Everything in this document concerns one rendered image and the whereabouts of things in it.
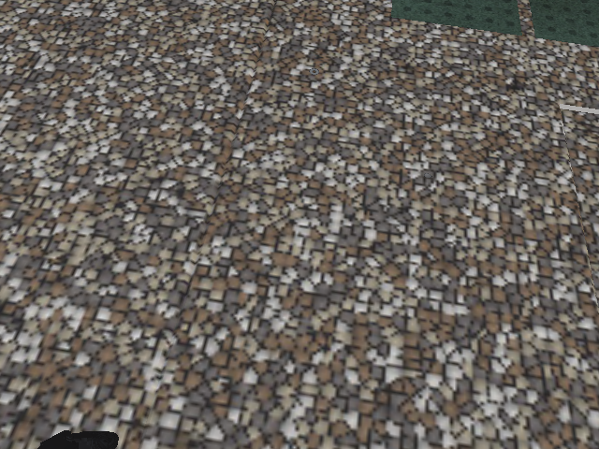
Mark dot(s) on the left robot hand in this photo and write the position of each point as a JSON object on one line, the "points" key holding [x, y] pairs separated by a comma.
{"points": [[82, 440]]}

